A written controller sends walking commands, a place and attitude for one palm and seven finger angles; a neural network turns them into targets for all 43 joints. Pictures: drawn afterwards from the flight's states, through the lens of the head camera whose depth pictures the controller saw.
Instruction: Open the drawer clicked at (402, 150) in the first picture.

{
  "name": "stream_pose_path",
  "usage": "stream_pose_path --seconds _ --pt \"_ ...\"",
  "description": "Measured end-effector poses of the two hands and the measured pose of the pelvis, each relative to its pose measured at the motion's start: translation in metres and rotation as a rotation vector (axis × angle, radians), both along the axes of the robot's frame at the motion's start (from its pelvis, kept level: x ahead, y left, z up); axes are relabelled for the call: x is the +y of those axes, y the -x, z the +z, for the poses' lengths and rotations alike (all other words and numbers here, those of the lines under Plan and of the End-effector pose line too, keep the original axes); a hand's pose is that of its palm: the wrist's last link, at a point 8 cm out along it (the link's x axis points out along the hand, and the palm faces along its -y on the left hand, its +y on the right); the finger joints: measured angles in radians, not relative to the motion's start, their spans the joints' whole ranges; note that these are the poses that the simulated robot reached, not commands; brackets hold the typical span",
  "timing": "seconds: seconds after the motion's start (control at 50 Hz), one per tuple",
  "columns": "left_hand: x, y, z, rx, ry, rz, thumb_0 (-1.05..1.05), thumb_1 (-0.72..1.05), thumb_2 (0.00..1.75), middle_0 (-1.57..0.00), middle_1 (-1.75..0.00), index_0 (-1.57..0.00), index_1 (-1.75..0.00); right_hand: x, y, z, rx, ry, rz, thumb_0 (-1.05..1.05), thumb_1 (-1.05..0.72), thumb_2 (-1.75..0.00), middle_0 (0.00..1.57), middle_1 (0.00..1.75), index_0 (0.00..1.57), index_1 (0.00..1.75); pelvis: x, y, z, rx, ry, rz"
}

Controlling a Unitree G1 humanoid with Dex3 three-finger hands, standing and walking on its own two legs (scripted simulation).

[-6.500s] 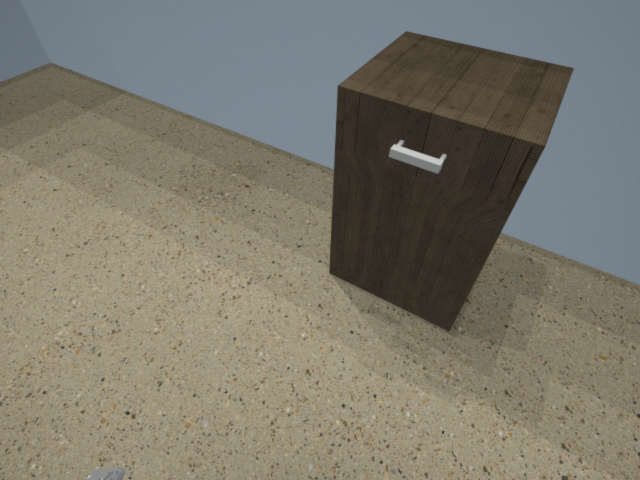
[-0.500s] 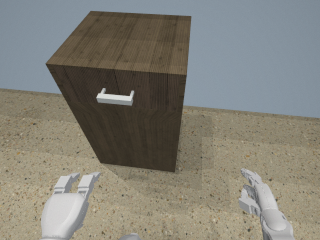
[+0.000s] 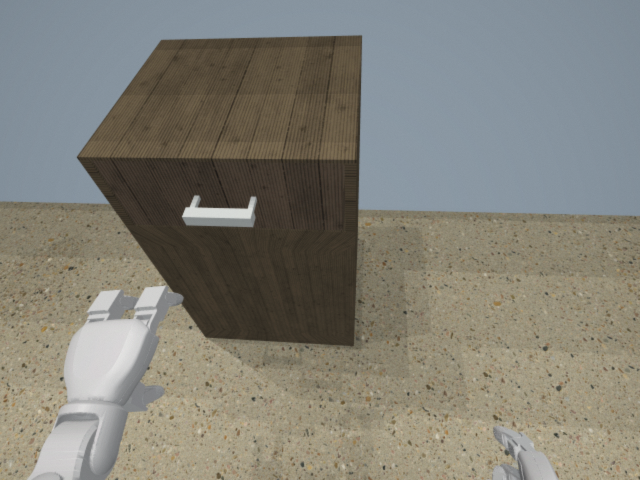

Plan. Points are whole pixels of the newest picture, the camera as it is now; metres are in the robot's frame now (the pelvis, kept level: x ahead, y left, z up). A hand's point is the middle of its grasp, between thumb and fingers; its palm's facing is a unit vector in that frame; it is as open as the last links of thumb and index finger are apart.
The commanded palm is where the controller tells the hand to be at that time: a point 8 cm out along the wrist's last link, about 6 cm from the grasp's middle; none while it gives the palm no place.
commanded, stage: raise the hand with hooked fingers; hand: left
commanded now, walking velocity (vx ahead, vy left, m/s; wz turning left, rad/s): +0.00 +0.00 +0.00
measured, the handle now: (221, 208) +0.56 +0.25 -0.06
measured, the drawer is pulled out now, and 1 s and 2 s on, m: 0.00 0.00 0.00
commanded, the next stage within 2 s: move the hooked fingers above the handle in 0.94 s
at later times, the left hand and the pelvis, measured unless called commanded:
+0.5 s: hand (123, 289) +0.30 +0.26 +0.09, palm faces +0.03 -0.07 -1.00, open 13.8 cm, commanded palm +0.28 +0.26 +0.15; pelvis +0.01 +0.02 +0.02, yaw +1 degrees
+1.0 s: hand (125, 279) +0.31 +0.26 +0.10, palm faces +0.05 -0.07 -1.00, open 13.8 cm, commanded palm +0.28 +0.26 +0.15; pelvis +0.01 +0.02 +0.02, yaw +0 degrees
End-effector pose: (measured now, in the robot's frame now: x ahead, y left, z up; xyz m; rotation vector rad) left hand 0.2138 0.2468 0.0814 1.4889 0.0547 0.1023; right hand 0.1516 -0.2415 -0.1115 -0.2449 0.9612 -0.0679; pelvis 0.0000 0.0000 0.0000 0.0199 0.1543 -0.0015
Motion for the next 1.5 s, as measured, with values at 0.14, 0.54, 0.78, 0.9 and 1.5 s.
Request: stream_pose_path --seconds 0.14,0.54,0.78,0.9,1.5 --pt "0.007 -0.021 0.013 -0.039 0.006 0.024 0.0 -0.19 0.43 -0.3 -1.0 -0.3 -1.0 0.0 -0.019 0.014 -0.058 0.014 -0.02 0.01 -0.9 -0.9 0.19 0.3 0.2 0.3 0.009 -0.002 0.004 -0.024 0.004 0.003" --pt "0.021 -0.069 0.068 0.003 -0.014 -0.018 0.0 -0.48 0.31 -0.32 -1.19 -0.32 -1.19 0.062 -0.054 0.038 -0.116 -0.085 0.077 0.01 -0.9 -0.9 0.2 0.3 0.2 0.3 0.021 -0.007 0.022 -0.096 0.015 0.017" --pt "0.019 -0.076 0.066 0.042 0.007 -0.072 0.0 -0.49 0.3 -0.32 -1.2 -0.32 -1.2 0.036 -0.023 0.028 -0.015 -0.045 0.018 0.01 -0.9 -0.9 0.2 0.3 0.2 0.3 0.023 -0.008 0.025 -0.082 0.015 0.009" --pt "0.015 -0.072 0.067 -0.008 -0.002 -0.085 0.0 -0.49 0.3 -0.32 -1.2 -0.32 -1.2 0.026 -0.016 0.025 0.007 -0.031 -0.002 0.01 -0.9 -0.9 0.2 0.3 0.2 0.3 0.021 -0.007 0.024 -0.076 0.014 0.009" --pt "0.01 -0.135 0.041 0.086 -0.043 -0.068 0.0 -0.49 0.3 -0.32 -1.2 -0.32 -1.2 0.003 0.017 0.013 0.058 0.003 -0.08 0.01 -0.9 -0.9 0.2 0.3 0.2 0.3 0.008 0.001 0.016 -0.02 0.012 0.019"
